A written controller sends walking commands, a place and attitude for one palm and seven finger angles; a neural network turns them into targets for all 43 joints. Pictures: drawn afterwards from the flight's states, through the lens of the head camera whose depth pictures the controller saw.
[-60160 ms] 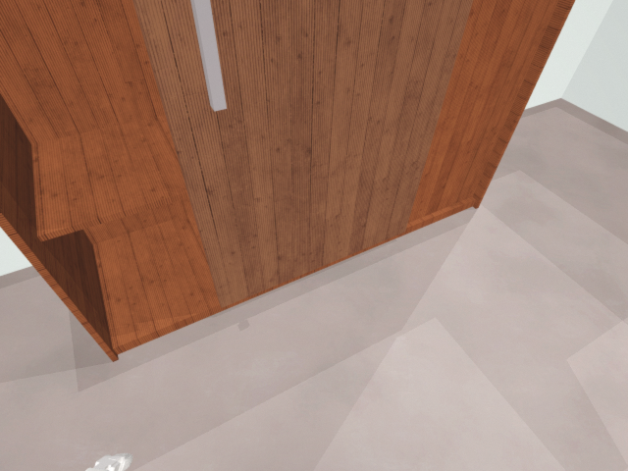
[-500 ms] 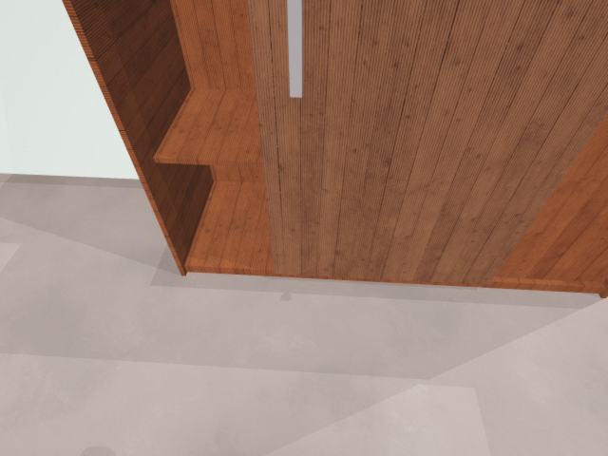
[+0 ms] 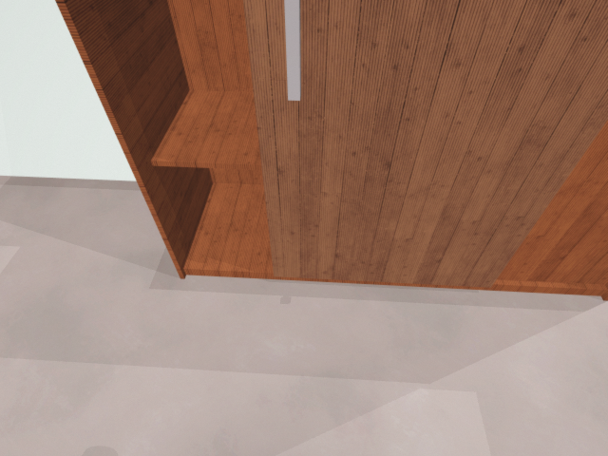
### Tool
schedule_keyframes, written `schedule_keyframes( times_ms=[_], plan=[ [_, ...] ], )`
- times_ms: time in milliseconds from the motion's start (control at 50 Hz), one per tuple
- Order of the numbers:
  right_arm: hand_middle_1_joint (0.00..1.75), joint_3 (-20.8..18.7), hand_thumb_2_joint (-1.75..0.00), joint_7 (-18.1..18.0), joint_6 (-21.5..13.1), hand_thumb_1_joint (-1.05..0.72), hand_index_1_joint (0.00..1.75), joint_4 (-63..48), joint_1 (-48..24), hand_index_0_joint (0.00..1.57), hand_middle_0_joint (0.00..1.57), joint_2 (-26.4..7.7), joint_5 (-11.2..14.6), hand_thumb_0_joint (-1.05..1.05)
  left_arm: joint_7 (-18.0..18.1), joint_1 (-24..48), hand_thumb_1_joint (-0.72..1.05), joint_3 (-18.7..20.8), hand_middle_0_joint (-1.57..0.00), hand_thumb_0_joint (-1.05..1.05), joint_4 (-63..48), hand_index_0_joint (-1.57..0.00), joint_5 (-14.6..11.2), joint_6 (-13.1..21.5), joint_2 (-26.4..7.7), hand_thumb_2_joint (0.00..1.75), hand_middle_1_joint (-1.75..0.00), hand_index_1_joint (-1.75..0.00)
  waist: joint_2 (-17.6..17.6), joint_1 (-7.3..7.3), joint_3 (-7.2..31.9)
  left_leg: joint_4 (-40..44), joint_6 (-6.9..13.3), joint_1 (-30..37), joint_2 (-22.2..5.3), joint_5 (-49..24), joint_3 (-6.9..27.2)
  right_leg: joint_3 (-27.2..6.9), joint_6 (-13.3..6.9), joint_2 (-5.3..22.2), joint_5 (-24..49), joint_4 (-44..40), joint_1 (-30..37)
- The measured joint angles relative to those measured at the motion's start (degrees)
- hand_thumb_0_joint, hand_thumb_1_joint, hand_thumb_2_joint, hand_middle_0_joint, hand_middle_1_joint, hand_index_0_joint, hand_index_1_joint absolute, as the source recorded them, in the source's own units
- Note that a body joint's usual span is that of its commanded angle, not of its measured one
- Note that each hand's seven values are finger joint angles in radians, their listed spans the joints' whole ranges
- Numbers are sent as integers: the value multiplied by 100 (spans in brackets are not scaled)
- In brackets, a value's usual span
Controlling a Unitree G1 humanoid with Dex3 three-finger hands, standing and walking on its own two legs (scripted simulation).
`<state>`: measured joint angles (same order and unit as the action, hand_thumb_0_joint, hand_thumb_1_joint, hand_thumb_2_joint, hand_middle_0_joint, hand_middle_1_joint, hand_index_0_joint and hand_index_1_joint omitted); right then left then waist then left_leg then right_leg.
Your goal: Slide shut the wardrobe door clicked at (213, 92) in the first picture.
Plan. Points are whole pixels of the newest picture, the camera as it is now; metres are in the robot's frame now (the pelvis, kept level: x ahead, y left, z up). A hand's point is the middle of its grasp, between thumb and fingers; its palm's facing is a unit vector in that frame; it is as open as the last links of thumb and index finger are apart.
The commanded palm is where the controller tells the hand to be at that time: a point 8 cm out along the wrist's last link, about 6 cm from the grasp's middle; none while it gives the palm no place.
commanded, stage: take the last steps up to it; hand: right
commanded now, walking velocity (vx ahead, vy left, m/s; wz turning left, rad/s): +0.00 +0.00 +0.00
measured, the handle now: (294, 36) +0.83 +0.07 +0.18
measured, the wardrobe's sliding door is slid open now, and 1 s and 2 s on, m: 0.36 0.36 0.36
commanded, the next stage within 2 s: come to a stop and stand still in 1.10 s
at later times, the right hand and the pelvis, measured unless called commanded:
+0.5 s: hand out of the picture +0.08 -0.15 -0.18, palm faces -0.01 +0.97 -0.22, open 7.4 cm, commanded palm none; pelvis +0.05 +0.05 -0.01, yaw +2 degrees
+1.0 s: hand (379, 408) +0.25 -0.11 -0.20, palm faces -0.03 +0.99 -0.12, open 7.4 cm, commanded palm none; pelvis +0.22 +0.07 -0.01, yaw +3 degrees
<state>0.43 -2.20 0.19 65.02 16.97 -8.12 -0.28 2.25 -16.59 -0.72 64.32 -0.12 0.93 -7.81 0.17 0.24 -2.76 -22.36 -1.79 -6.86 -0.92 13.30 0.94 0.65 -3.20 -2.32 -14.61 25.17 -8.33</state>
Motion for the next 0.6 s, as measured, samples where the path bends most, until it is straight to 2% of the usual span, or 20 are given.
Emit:
schedule_keyframes(
  times_ms=[160, 200, 300, 360, 440, 480, 520, 560, 600],
  plan=[
    [30, -9, -90, 3, 9, -91, 30, 11, 11, 20, 20, 6, 0, 0, 10, -23, 91, 3, -20, 0, 6, -20, 2, 2, -2, 89, -30, -30, 21, 5, -9, 4, -20, 24, -16, 6, 29, 29, -22, -15, -12, -12, 36],
    [30, -23, -90, 21, 29, -91, 30, 12, 48, 20, 20, -10, -14, 0, 5, -46, 91, 17, -20, 0, 6, -20, 30, -10, 3, 89, -30, -30, 41, 7, 10, -120, 37, -33, -20, 90, 59, 67, -31, -20, -46, 14, 38],
    [30, -115, -90, 137, 166, -91, 30, -24, 176, 20, 20, -81, -117, 0, -16, -268, 91, 122, -20, 0, -108, -20, 136, -27, -33, 89, -30, -30, -5, 96, 96, -1436, 298, -655, 69, 1168, -72, 193, -72, 70, -202, 72, 56],
    [30, -202, -90, 223, 193, -91, 30, -119, 147, 20, 20, -131, -130, 0, -22, -509, 91, 181, -20, 0, -137, -20, 181, 11, -110, 89, -30, -30, -101, 221, 89, -2028, 354, -1060, 121, 1325, -219, 155, -25, 160, -229, -13, 151],
    [30, -312, -90, 320, 101, -91, 30, -355, 26, 20, 20, -171, -107, 0, -20, -789, 91, 248, -20, 0, -23, -20, 204, -7, -258, 89, -30, -30, -249, 225, 45, -1537, 358, -1152, 116, 981, -328, 99, 155, 313, -390, 50, 265],
    [30, -355, -90, 341, 0, -91, 30, -477, 11, 20, 20, -221, -98, 0, -29, -907, 91, 275, -20, 0, 24, -20, 190, -29, -303, 89, -30, -30, -252, 184, 49, -961, 392, -964, 150, 744, -297, 82, 240, 378, -674, 422, 181],
    [30, -394, -90, 296, -137, -91, 30, -533, -21, 20, 20, -237, -100, 0, -53, -892, 91, 306, -20, 1, 68, -20, 130, -81, -346, 89, -30, -30, -288, 99, 3, -984, 449, -997, 254, 103, -348, 37, 111, 476, -1243, 1443, -205],
    [30, -392, -90, 227, -170, -91, 30, -528, 9, 20, 20, -195, -84, 0, -96, -712, 91, 354, -20, 1, 86, -20, 98, -158, -389, 89, -30, -30, -302, 56, -20, -1010, 531, -913, 366, 134, -401, -21, 37, 481, -1436, 2749, -766],
    [30, -382, -90, 172, -145, -91, 30, -465, 128, 19, 20, -184, -103, 0, -135, -494, 91, 368, -20, 1, -15, -20, 102, -171, -389, 89, -30, -30, -141, 22, 73, -793, 642, -772, 401, 207, -319, 92, 25, 453, -1341, 3581, -1282]
  ],
)
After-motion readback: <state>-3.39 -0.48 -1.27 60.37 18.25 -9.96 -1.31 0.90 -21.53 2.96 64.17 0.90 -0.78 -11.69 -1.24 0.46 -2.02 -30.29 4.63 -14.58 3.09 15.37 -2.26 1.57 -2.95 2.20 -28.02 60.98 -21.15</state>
